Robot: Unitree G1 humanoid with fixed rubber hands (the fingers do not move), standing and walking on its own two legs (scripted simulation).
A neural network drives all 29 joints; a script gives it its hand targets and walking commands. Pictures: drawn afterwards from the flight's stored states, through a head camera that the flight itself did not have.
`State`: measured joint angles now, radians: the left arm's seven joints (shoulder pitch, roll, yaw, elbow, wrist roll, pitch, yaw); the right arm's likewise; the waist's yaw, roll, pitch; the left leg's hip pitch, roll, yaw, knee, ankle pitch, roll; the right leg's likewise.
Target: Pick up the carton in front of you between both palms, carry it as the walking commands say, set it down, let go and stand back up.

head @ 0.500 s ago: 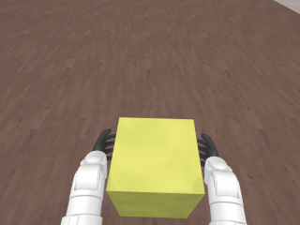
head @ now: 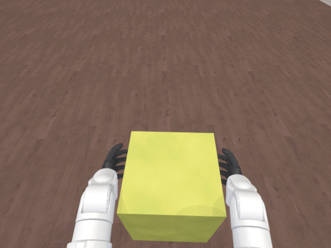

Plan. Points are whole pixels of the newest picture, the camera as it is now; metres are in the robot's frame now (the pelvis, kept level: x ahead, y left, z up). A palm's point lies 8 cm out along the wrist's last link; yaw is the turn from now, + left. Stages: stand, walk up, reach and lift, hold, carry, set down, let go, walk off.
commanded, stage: hold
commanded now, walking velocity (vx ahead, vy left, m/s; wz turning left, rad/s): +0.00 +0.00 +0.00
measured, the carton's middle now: (171, 189) +0.28 +0.00 -0.04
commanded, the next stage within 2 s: set down in 0.08 s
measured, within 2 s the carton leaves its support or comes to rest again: neither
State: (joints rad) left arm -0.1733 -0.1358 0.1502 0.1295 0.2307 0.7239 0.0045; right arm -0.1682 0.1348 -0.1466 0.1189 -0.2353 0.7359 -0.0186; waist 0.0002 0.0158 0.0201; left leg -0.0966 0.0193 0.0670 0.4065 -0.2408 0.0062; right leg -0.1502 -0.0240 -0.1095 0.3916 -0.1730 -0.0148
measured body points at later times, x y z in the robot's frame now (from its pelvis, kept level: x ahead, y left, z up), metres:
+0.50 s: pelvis -0.06 +0.00 -0.03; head -0.01 -0.01 +0.42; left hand +0.30 +0.17 -0.02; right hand +0.33 -0.13 -0.03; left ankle -0.01 +0.11 -0.74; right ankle +0.03 -0.11 -0.74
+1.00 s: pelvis -0.06 +0.00 -0.16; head +0.15 +0.00 +0.23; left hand +0.35 +0.18 -0.23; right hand +0.38 -0.12 -0.24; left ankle -0.01 +0.11 -0.74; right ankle +0.03 -0.11 -0.74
